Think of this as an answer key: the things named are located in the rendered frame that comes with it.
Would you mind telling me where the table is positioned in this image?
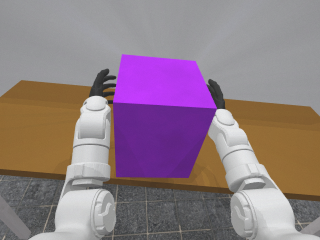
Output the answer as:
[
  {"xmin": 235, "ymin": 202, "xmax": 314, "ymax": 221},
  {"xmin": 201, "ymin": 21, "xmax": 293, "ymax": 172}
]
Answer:
[{"xmin": 0, "ymin": 80, "xmax": 320, "ymax": 240}]

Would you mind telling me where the carton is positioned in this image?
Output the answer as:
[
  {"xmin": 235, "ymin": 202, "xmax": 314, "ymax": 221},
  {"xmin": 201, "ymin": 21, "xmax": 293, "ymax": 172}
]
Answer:
[{"xmin": 113, "ymin": 54, "xmax": 217, "ymax": 178}]

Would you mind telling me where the right robot forearm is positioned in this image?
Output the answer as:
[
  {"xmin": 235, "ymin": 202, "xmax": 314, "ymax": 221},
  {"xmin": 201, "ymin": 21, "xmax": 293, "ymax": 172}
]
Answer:
[{"xmin": 208, "ymin": 109, "xmax": 295, "ymax": 226}]

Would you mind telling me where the right robot hand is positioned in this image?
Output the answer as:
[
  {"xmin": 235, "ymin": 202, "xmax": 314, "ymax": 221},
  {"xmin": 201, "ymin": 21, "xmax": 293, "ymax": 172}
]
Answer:
[{"xmin": 206, "ymin": 79, "xmax": 226, "ymax": 110}]

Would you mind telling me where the robot right upper arm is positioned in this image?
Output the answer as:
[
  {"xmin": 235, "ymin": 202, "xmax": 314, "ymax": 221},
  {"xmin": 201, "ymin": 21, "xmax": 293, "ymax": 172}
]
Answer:
[{"xmin": 230, "ymin": 188, "xmax": 320, "ymax": 240}]

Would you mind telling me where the robot left upper arm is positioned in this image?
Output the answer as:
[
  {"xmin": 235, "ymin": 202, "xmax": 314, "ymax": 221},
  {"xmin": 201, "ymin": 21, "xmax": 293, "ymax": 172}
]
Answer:
[{"xmin": 28, "ymin": 188, "xmax": 116, "ymax": 240}]

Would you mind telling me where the left robot forearm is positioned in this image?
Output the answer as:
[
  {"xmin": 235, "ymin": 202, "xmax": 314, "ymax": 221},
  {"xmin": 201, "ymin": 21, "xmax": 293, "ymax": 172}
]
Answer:
[{"xmin": 55, "ymin": 96, "xmax": 111, "ymax": 227}]

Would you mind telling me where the left robot hand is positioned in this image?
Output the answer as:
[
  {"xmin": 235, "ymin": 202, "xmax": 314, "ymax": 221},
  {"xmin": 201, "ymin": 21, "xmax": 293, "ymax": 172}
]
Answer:
[{"xmin": 89, "ymin": 68, "xmax": 117, "ymax": 104}]

